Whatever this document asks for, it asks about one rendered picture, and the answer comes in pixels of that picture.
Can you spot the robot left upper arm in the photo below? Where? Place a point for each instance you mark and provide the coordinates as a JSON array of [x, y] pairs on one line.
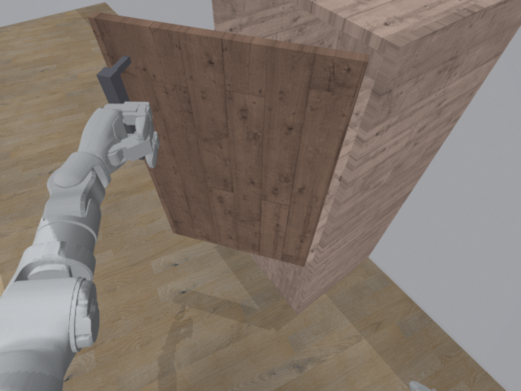
[[43, 324]]

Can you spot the handle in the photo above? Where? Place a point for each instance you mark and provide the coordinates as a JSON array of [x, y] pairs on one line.
[[113, 86]]

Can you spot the robot left hand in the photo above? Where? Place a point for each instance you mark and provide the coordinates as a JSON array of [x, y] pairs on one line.
[[105, 135]]

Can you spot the cupboard door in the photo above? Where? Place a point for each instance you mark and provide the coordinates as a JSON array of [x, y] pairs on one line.
[[250, 128]]

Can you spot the robot left forearm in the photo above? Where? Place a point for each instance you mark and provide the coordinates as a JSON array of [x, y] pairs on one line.
[[68, 231]]

